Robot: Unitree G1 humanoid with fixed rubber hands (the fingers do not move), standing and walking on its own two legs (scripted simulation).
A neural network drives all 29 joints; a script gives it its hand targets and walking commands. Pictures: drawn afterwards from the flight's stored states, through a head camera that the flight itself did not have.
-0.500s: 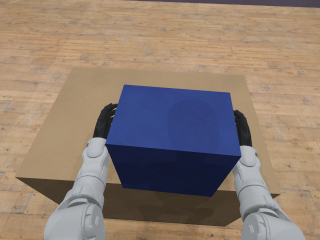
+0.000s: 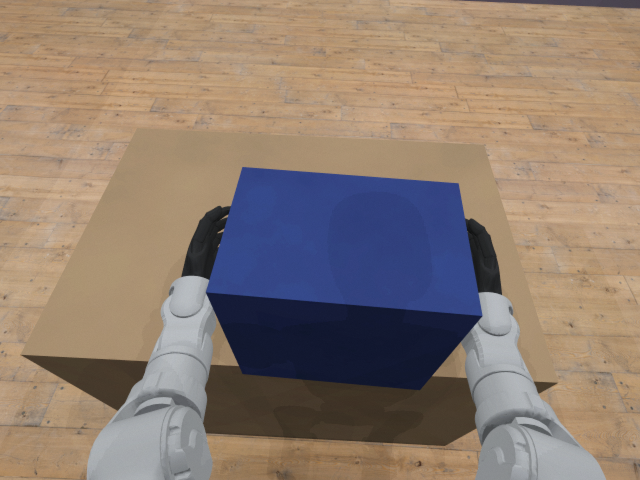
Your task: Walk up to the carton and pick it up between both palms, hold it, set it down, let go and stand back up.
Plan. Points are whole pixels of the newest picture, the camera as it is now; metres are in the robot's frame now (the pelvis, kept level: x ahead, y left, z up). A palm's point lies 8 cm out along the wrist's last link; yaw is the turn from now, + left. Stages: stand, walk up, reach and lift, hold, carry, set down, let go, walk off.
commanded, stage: set down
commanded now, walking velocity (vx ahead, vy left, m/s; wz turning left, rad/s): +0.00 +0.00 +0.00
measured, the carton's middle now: (339, 288) +0.38 +0.00 -0.02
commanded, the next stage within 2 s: none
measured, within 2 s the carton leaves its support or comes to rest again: neither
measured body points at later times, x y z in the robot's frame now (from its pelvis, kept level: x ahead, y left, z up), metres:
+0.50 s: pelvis +0.00 +0.00 -0.03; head +0.08 +0.00 +0.42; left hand +0.42 +0.23 +0.00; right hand +0.42 -0.21 +0.00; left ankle +0.00 +0.12 -0.75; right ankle -0.03 -0.11 -0.75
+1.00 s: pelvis -0.03 -0.01 -0.03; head +0.03 +0.00 +0.42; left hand +0.42 +0.23 +0.06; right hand +0.41 -0.22 +0.05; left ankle +0.00 +0.12 -0.75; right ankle -0.03 -0.11 -0.75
